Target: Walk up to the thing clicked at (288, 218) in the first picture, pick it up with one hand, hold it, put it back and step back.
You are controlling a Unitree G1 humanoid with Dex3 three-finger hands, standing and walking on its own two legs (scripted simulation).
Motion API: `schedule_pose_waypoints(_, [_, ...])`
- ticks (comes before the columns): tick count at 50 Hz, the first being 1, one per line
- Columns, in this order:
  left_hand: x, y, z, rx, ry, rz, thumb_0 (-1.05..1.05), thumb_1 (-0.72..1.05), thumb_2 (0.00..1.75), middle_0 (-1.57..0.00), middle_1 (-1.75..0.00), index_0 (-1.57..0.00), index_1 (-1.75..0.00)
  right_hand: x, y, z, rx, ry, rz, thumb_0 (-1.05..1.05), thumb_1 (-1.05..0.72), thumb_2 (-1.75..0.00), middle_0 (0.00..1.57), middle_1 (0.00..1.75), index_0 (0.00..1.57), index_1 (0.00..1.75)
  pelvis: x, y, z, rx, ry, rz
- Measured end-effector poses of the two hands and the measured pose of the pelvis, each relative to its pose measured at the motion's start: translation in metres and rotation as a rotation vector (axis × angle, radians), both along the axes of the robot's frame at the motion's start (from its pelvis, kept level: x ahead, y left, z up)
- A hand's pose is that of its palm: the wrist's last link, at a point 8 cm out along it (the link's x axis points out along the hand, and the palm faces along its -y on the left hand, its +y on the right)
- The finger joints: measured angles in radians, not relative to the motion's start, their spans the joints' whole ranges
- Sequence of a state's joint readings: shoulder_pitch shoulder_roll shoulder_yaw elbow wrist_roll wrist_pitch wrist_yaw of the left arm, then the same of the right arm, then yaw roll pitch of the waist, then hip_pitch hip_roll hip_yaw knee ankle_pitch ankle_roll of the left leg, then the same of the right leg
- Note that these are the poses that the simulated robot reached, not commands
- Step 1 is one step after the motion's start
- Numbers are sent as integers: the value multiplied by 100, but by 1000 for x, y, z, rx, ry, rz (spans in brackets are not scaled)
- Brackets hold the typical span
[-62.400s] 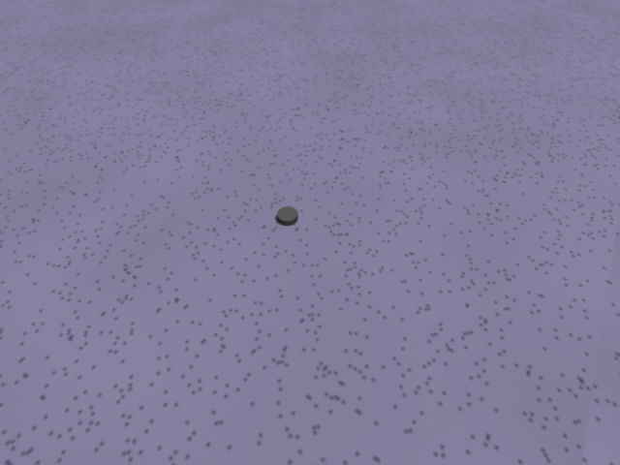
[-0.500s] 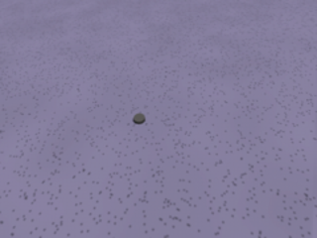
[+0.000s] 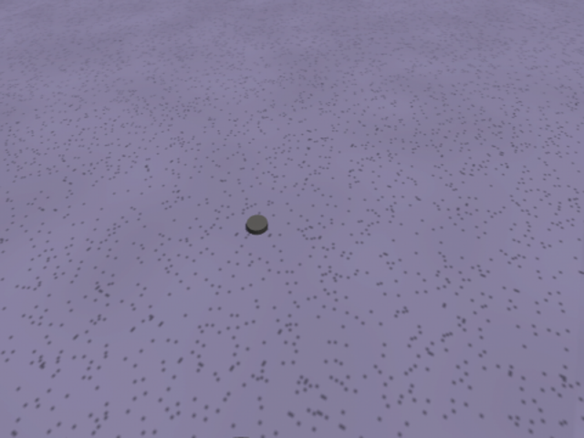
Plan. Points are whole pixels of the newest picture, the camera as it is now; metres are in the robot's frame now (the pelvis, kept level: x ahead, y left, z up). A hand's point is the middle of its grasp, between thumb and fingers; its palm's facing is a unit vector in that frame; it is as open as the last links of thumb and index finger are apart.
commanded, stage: step back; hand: left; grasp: from above
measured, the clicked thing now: (257, 224) +1.09 +0.23 -0.75
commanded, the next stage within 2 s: stand in 0.38 s
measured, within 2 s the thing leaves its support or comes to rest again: neither
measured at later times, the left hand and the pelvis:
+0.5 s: hand out of the picture +0.11 +0.28 -0.14, palm faces -0.01 -0.94 -0.34, open 7.4 cm; pelvis +0.02 +0.02 +0.01, yaw -1 degrees
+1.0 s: hand out of the picture +0.10 +0.27 -0.14, palm faces -0.07 -0.94 -0.33, open 7.4 cm; pelvis +0.02 +0.02 +0.02, yaw -2 degrees
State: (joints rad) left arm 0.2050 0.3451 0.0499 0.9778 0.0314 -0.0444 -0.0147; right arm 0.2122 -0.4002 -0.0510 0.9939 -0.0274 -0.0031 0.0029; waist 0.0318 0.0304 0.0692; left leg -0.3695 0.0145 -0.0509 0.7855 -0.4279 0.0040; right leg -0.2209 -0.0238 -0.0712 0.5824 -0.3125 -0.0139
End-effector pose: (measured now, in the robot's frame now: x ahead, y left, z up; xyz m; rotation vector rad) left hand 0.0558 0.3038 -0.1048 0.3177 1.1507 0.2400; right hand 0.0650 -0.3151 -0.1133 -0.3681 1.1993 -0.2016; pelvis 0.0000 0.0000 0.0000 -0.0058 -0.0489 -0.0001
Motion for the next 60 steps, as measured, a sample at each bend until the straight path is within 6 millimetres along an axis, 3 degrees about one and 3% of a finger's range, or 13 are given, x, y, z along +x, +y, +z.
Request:
schedule_pose_waypoints(9, [23,22,-16,-16,38,18,1,91,89,-20,-30,-20,-30,33,33,0,9,-15,9,0,-91,-89,20,30,20,30,13,19,-4,-3,1,-9])
schedule_pose_waypoints(16, [39,26,-11,-23,32,4,1,91,89,-20,-30,-20,-30,62,54,7,49,-56,22,0,-91,-89,20,30,20,30,18,22,4,-12,8,-12])
schedule_pose_waypoints(23, [44,23,-2,-28,40,-11,1,91,89,-20,-30,-20,-30,77,60,14,69,-93,30,0,-91,-89,20,30,20,30,20,25,12,-4,2,-19])
schedule_pose_waypoints(29, [42,17,1,-39,52,-32,1,91,89,-20,-30,-20,-30,67,53,18,65,-90,4,0,-91,-89,20,30,20,30,19,25,16,-1,-6,-24])
schedule_pose_waypoints(45, [35,9,-1,-42,105,-60,1,91,89,-20,-30,-20,-30,7,35,12,47,53,-76,0,-91,-89,20,30,20,30,19,20,18,5,10,-29])
schedule_pose_waypoints(51, [40,8,0,-38,103,-65,1,91,89,-20,-30,-20,-30,3,36,9,53,68,-79,0,-91,-89,20,30,20,30,21,19,18,5,12,-30])
schedule_pose_waypoints(60, [51,6,3,-35,76,-68,1,91,89,-20,-30,-20,-30,15,37,9,59,44,-64,0,-91,-89,20,30,20,30,24,17,18,4,12,-28])
